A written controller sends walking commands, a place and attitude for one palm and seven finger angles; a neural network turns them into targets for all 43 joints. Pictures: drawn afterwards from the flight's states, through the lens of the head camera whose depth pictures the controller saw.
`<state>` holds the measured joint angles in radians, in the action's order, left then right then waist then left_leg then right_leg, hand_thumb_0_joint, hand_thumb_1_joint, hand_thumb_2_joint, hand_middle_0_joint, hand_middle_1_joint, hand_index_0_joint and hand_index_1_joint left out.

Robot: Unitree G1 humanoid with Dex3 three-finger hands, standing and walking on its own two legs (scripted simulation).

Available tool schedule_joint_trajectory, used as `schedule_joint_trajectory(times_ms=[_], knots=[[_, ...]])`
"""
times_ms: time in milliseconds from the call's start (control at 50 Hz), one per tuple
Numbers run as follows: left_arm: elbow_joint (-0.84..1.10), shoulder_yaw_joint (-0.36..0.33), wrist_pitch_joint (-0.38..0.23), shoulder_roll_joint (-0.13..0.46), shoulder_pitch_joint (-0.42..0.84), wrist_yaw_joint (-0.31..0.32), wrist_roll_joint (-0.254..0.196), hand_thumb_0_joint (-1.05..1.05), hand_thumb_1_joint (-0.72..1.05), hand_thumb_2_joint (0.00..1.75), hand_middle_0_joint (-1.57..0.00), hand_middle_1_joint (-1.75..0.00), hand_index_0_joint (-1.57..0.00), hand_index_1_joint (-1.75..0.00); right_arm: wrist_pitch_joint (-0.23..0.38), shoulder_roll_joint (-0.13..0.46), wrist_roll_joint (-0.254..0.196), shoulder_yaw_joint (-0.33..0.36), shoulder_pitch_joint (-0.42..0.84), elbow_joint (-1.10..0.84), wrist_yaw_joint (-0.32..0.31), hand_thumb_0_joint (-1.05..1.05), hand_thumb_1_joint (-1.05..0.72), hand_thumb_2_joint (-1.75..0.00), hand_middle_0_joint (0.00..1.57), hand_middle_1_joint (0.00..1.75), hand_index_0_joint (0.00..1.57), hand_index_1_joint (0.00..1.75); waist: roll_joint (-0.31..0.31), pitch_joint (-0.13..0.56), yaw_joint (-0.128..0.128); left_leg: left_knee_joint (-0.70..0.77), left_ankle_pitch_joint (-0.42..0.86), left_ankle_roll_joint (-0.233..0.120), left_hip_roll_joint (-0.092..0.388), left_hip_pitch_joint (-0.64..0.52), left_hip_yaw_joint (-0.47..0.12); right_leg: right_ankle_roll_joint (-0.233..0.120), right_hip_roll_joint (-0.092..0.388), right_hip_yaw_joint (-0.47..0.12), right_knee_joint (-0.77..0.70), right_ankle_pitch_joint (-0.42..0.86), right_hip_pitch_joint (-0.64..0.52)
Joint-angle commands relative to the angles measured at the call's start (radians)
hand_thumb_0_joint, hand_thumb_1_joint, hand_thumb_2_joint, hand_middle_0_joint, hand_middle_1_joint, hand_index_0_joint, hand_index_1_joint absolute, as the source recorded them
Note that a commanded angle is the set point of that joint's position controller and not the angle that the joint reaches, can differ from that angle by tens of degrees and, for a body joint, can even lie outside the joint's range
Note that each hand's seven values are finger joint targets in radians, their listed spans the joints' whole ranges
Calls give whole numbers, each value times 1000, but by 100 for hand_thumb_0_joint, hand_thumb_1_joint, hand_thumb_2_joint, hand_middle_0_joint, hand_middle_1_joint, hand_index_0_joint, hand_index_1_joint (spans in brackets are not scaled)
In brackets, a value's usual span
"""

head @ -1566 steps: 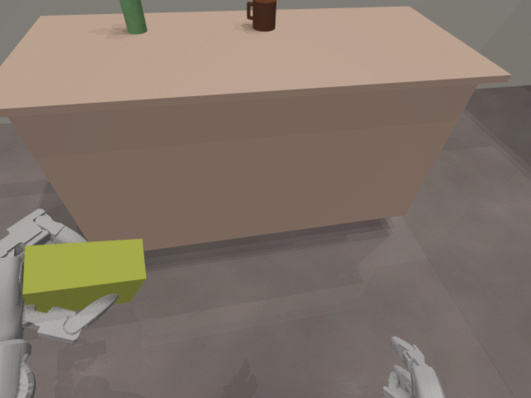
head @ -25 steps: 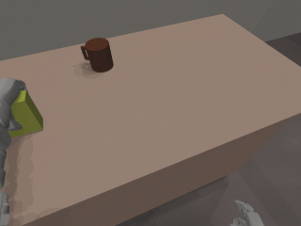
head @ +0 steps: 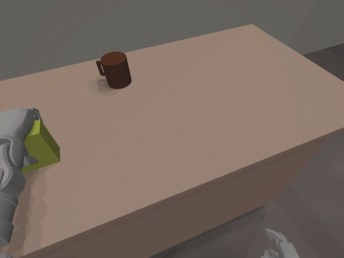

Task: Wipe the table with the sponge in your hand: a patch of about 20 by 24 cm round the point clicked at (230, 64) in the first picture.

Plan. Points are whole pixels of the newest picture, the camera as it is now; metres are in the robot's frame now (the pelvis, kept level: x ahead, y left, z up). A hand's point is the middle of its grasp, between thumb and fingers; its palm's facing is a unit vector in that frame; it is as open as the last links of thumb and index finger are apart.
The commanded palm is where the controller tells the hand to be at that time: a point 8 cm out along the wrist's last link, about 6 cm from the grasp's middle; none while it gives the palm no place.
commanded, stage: wipe back along the first lane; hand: left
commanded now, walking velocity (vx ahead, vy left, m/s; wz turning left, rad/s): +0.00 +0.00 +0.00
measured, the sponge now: (30, 152) +0.30 +0.38 +0.08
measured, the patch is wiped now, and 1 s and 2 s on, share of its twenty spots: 0.90 0.90 0.90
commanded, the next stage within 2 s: lift the sponge slowly off the table in 1.12 s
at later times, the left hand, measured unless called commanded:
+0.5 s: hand (23, 159) +0.27 +0.36 +0.11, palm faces -0.03 -0.02 -1.00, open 9.4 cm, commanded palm +0.22 +0.35 +0.14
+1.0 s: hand (14, 178) +0.22 +0.35 +0.11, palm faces +0.03 -0.03 -1.00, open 9.4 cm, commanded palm +0.18 +0.33 +0.14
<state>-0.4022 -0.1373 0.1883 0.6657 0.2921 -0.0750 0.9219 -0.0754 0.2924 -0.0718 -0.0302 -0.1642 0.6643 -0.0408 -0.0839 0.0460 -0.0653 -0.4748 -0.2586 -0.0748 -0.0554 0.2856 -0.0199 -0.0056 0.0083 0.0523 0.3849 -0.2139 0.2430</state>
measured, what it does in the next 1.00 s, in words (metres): stands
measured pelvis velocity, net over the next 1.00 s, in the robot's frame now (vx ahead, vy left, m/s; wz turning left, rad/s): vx -0.01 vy -0.01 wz -0.02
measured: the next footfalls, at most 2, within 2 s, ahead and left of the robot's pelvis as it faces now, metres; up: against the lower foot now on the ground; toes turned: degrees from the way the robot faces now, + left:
none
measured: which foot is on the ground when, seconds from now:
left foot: down 0.00-1.00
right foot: down 0.00-1.00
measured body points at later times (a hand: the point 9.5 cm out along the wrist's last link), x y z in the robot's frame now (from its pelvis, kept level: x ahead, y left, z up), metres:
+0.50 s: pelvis +0.00 -0.02 +0.00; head +0.00 -0.05 +0.45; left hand +0.26 +0.35 +0.16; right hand +0.19 -0.26 -0.11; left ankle -0.01 +0.07 -0.74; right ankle -0.01 -0.14 -0.74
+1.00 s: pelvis -0.01 -0.01 +0.00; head -0.02 -0.04 +0.44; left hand +0.22 +0.34 +0.16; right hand +0.20 -0.24 -0.09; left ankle -0.01 +0.07 -0.74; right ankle -0.01 -0.14 -0.74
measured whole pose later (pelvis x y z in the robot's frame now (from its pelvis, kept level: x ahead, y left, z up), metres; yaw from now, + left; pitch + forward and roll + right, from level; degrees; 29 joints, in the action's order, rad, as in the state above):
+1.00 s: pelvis -0.01 -0.01 +0.00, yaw -1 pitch +1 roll -2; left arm 0.04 -0.19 0.26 0.64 -0.15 -0.04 0.82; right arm -0.05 0.28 -0.07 -0.04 -0.12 0.62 -0.04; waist -0.10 0.06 -0.09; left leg -0.55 -0.30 -0.06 -0.03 0.26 -0.01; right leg 0.00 -0.02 0.04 0.45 -0.25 0.22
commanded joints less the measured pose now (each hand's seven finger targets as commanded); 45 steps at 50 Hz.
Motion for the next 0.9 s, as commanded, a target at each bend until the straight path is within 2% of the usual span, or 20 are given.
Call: schedule_joint_trajectory(times_ms=[0,60,100,160,200,220,240,260,280,340,400,500,560,600,620,680,720,780,820,880], knots=[[91,-57,5,267,167,-9,22,0,10,130,-120,-160,-120,-160,46,146,1,51,88,-139,-13,0,-90,-90,20,30,20,30,33,193,-2,55,318,25,48,-111,-75,-79,-38,-6,-18,133,-63],[153,-42,-6,238,142,-17,14,0,10,130,-120,-160,-120,-160,50,133,-4,42,125,-165,-10,0,-90,-90,20,30,20,30,-4,183,-7,58,318,26,50,-118,-77,-84,-40,-16,-17,133,-63],[128,-36,0,223,106,-14,14,0,10,130,-120,-160,-120,-160,47,139,1,49,103,-152,-12,0,-90,-90,20,30,20,30,38,176,0,46,308,22,46,-109,-67,-78,-39,-8,-16,144,-59],[148,-60,2,242,87,-13,4,0,10,130,-120,-160,-120,-160,45,138,-3,40,131,-166,-11,0,-90,-90,20,30,20,30,38,153,-9,55,282,23,47,-88,-64,-81,-41,-17,-16,137,-65],[179,-40,4,206,38,-10,1,0,10,130,-120,-160,-120,-160,48,136,1,50,121,-164,-9,0,-90,-90,20,30,20,30,30,181,-10,39,314,21,42,-106,-56,-77,-38,-11,-7,168,-75],[165,-53,10,207,-27,-9,-8,0,10,130,-120,-160,-120,-160,45,137,5,52,120,-166,-7,0,-90,-90,20,30,20,30,33,167,-21,38,309,21,40,-96,-53,-77,-38,-10,-8,172,-84],[171,-54,12,206,-31,-8,-12,0,10,130,-120,-160,-120,-160,42,138,3,51,126,-161,-6,0,-90,-90,20,30,20,30,53,161,-16,32,309,21,39,-90,-48,-74,-38,-15,-6,192,-84],[188,-89,11,234,-49,-7,-22,0,10,130,-120,-160,-120,-160,46,135,0,45,145,-169,-4,0,-90,-90,20,30,20,30,55,162,-24,32,305,20,38,-81,-50,-78,-38,-29,-4,200,-97],[189,-65,19,208,-72,-9,-27,0,10,130,-120,-160,-120,-160,42,137,6,49,132,-173,-6,0,-90,-90,20,30,20,30,69,161,-23,26,297,17,32,-73,-41,-73,-36,-19,-2,206,-105],[185,-96,26,235,-114,-7,-31,0,10,130,-120,-160,-120,-160,36,142,4,52,133,-160,-5,0,-90,-90,20,30,20,30,77,141,-23,19,293,21,31,-55,-36,-66,-36,-21,5,222,-98],[232,-106,28,229,-193,-10,-50,0,10,130,-120,-160,-120,-160,40,135,5,51,143,-172,-2,0,-90,-90,20,30,20,30,60,158,-35,7,297,18,27,-55,-29,-65,-29,-32,16,252,-124],[286,-141,32,242,-271,-7,-74,0,10,130,-120,-160,-120,-160,42,134,7,51,148,-179,-3,0,-90,-90,20,30,20,30,94,145,-37,-9,295,16,26,-40,-27,-57,-28,-34,26,273,-123],[334,-164,31,270,-278,-8,-84,0,10,130,-120,-160,-120,-160,46,130,5,47,173,-187,-7,0,-90,-90,20,30,20,30,66,125,-39,-13,265,16,24,-43,-29,-60,-28,-57,18,247,-115],[333,-112,39,208,-279,-9,-85,0,10,130,-120,-160,-120,-160,48,126,3,48,157,-188,-12,0,-90,-90,20,30,20,30,71,108,-29,-10,244,16,26,-37,-29,-55,-28,-37,15,204,-85],[325,-135,38,229,-298,-6,-84,0,10,130,-120,-160,-120,-160,49,131,5,52,151,-183,-14,0,-90,-90,20,30,20,30,80,107,-34,-10,238,16,26,-37,-31,-56,-30,-39,14,193,-82],[389,-133,38,217,-341,1,-94,0,10,130,-120,-160,-120,-160,56,123,7,49,161,-201,-13,0,-90,-90,20,30,20,30,63,139,-44,-15,248,16,25,-43,-34,-58,-28,-39,24,198,-103],[364,-134,48,208,-356,3,-96,0,10,130,-120,-160,-120,-160,54,125,7,51,159,-188,-17,0,-90,-90,20,30,20,30,92,107,-38,-11,231,19,30,-37,-33,-53,-31,-34,16,180,-80],[417,-106,57,180,-354,7,-98,0,10,130,-120,-160,-120,-160,65,116,5,45,174,-204,-17,0,-90,-90,20,30,20,30,53,107,-42,-7,225,18,30,-44,-38,-58,-32,-35,16,153,-76],[410,-101,67,165,-377,9,-100,0,10,130,-120,-160,-120,-160,65,119,5,46,177,-195,-17,0,-90,-90,20,30,20,30,79,93,-40,1,217,22,35,-40,-42,-54,-35,-27,13,142,-67],[471,-109,75,173,-398,14,-103,0,10,130,-120,-160,-120,-160,72,112,7,41,190,-210,-14,0,-90,-90,20,30,20,30,70,131,-50,0,228,22,34,-49,-44,-58,-32,-30,21,151,-92]])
